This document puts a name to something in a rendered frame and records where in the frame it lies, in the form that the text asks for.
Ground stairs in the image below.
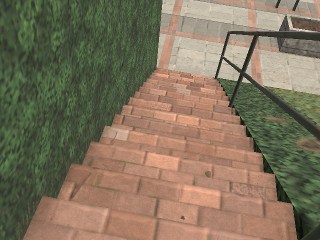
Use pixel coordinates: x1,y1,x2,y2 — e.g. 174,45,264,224
57,68,298,240

